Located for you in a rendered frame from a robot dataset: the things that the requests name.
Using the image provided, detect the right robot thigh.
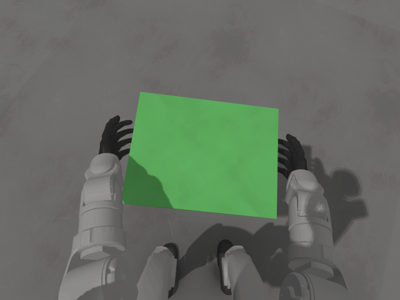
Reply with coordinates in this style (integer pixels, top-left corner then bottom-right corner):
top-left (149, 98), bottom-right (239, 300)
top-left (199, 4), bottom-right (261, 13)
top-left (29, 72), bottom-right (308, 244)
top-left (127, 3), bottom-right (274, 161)
top-left (221, 252), bottom-right (271, 300)

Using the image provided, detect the right robot forearm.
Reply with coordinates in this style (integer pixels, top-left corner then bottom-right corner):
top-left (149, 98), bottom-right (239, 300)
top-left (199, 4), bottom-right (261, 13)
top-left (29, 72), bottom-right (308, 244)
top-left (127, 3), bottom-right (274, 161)
top-left (285, 169), bottom-right (353, 298)

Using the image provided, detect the carton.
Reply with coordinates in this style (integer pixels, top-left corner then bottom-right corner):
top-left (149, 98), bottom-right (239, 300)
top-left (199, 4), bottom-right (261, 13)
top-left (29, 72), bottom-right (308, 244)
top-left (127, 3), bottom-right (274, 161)
top-left (122, 92), bottom-right (279, 219)

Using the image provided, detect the left robot forearm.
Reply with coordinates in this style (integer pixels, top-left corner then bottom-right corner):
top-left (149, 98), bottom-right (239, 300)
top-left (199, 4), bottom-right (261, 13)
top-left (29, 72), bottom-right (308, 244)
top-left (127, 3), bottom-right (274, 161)
top-left (58, 153), bottom-right (126, 300)

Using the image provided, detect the right robot hand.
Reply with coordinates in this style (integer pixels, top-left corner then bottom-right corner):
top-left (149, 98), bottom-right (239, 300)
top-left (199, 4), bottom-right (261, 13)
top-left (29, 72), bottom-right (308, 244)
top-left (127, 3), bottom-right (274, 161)
top-left (277, 134), bottom-right (308, 180)

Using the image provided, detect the right robot upper arm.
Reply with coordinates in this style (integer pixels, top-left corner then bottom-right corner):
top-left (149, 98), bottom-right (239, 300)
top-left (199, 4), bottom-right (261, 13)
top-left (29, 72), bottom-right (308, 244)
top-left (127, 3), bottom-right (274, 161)
top-left (279, 271), bottom-right (353, 300)

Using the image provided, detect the right robot foot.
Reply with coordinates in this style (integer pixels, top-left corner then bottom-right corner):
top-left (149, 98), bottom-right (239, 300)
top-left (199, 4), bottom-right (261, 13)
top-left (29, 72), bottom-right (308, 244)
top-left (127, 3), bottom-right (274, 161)
top-left (217, 239), bottom-right (233, 295)

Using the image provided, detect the left robot upper arm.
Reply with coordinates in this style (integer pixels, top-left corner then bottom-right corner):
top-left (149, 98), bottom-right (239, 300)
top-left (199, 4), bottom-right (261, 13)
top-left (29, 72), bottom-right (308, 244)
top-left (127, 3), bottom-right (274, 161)
top-left (59, 255), bottom-right (138, 300)

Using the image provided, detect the left robot hand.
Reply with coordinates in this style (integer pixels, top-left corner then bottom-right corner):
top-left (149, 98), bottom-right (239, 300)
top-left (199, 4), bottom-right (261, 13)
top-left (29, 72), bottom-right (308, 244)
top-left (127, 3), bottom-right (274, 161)
top-left (99, 115), bottom-right (134, 160)

